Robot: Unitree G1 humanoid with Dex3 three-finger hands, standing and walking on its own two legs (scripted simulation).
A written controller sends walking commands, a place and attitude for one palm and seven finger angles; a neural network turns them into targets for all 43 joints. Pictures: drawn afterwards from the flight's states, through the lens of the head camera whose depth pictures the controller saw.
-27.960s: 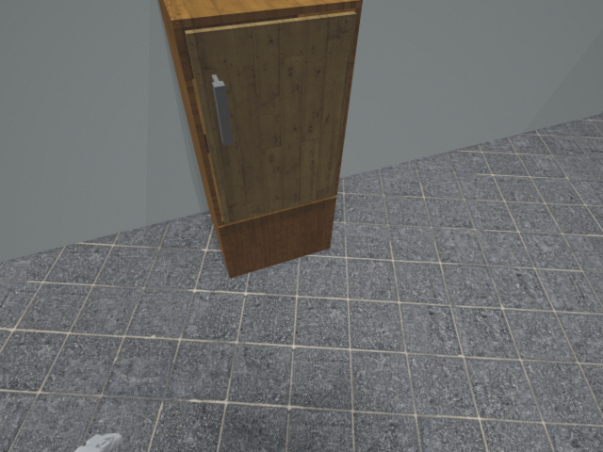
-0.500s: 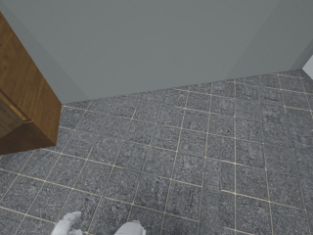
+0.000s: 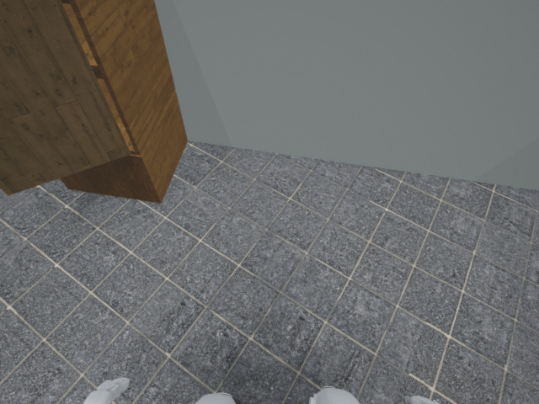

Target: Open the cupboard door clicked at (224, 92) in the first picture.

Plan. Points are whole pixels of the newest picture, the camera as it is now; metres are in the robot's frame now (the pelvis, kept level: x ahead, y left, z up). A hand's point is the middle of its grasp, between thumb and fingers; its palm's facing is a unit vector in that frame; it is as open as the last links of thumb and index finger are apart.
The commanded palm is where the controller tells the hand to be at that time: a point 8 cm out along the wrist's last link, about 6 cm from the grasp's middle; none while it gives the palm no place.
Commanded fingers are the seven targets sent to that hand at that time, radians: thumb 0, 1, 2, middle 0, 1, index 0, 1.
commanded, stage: turn to face it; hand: left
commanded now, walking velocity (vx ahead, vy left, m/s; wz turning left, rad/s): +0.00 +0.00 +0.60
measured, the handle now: out of the picture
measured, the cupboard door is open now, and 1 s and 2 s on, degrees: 38 38 38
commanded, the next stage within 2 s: take the last steps up to it in 0.84 s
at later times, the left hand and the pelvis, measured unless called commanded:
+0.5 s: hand out of the picture +0.00 +0.20 -0.19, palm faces +0.32 -0.92 -0.22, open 7.4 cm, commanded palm none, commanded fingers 0.00 0.90 0.90 -0.20 -0.30 -0.20 -0.30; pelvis +0.02 -0.01 -0.01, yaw +18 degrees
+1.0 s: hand out of the picture +0.00 +0.15 -0.16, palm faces +0.50 -0.84 -0.21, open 7.4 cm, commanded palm none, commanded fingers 0.00 0.90 0.90 -0.20 -0.30 -0.20 -0.30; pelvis +0.05 -0.03 +0.00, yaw +30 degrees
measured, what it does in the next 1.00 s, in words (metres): steps on the spot, turning left: right foot, then left foot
